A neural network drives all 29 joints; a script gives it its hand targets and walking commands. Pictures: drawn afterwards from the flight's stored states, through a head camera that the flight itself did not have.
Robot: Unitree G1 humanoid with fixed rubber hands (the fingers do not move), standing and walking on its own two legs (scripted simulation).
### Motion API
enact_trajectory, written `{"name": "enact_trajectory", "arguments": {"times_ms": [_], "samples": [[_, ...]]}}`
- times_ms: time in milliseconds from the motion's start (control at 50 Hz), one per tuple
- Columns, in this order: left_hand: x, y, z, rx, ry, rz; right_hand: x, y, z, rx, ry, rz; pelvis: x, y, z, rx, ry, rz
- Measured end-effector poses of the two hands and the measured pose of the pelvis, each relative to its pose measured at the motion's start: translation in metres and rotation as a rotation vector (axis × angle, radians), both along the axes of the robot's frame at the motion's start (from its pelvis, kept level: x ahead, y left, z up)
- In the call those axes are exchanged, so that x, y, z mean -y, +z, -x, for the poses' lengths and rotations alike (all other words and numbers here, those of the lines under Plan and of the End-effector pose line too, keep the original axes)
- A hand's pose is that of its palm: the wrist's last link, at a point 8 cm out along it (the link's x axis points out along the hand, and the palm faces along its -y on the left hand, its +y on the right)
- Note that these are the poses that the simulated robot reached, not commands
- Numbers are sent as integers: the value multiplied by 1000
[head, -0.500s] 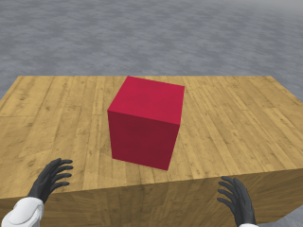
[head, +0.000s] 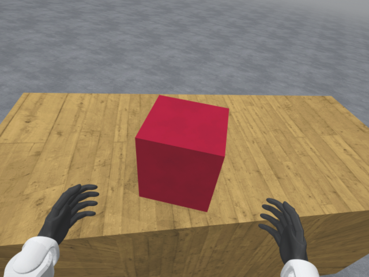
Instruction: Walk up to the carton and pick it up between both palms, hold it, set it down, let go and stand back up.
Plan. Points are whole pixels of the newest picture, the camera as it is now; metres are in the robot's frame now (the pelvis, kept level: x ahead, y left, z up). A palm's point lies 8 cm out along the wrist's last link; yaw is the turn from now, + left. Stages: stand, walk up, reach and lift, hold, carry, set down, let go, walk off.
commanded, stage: reach and lift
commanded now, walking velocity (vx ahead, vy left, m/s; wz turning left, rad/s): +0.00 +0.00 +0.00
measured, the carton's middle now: (183, 153) +0.44 +0.00 +0.04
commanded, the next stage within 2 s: none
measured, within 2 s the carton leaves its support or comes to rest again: neither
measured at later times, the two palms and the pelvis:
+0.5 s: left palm (71, 173) +0.31 +0.23 +0.10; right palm (271, 190) +0.27 -0.17 +0.12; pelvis +0.02 +0.00 +0.00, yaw +0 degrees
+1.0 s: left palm (81, 129) +0.40 +0.23 +0.14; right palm (257, 152) +0.36 -0.16 +0.13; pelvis +0.02 +0.00 +0.00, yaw +0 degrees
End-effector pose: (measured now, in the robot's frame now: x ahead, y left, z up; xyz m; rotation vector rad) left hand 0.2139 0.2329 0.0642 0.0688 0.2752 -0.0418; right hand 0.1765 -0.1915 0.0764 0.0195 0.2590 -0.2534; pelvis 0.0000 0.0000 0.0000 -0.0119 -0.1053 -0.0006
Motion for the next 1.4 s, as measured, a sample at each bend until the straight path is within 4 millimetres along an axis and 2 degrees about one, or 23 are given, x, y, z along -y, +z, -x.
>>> {"name": "enact_trajectory", "arguments": {"times_ms": [180,240,320,400,560,700,860,1000,1060,1180,1400], "samples": [[9,33,-42,88,-19,12,-11,24,-41,61,57,2,0,0,-3,-3,0,0],[3,33,-55,59,-5,2,-13,26,-51,52,59,-2,0,0,-5,-6,0,0],[-6,24,-65,-8,20,-6,-15,26,-63,41,60,-7,0,0,-8,-11,0,0],[-6,23,-74,-10,18,-4,-18,29,-77,54,71,-9,0,0,-11,-19,0,0],[3,51,-106,95,-14,-1,-24,49,-106,127,106,2,0,0,-18,-33,0,0],[-9,47,-135,25,32,6,-24,36,-131,62,103,15,0,0,-18,-35,0,0],[-1,68,-155,78,18,5,-27,56,-158,131,115,25,0,0,-20,-55,0,0],[1,79,-183,55,26,29,-31,56,-186,93,117,30,0,0,-20,-66,0,1],[4,84,-194,65,20,27,-33,62,-197,107,119,31,-1,0,-21,-80,0,1],[2,91,-209,61,40,18,-37,67,-218,100,128,40,-1,0,-24,-107,0,2],[4,101,-222,68,45,20,-36,75,-237,85,119,64,-1,0,-22,-125,9,5]]}}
